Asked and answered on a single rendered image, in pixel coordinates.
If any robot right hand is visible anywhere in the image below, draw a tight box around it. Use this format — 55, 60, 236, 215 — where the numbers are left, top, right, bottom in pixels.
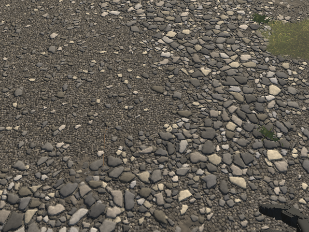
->
259, 203, 309, 232

